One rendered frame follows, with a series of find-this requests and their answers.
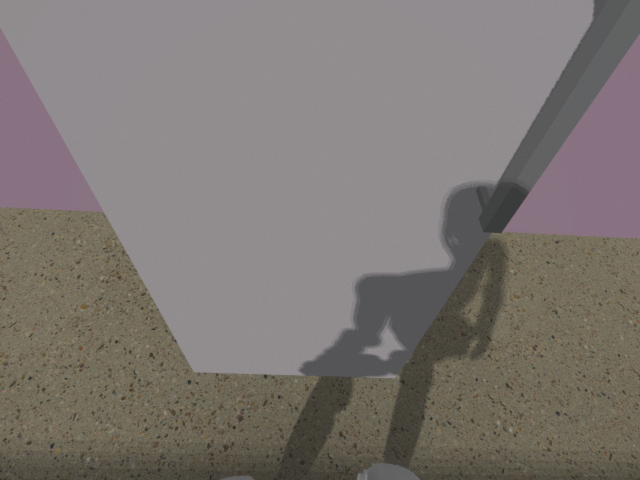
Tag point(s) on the fridge door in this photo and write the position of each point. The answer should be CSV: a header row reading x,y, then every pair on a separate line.
x,y
295,180

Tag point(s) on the handle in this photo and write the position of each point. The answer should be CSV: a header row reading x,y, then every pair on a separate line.
x,y
609,39

